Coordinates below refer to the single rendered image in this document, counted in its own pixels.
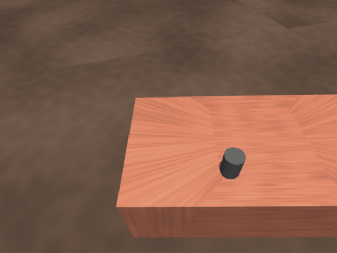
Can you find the can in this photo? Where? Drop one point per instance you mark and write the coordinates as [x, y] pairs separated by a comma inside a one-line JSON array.
[[232, 162]]

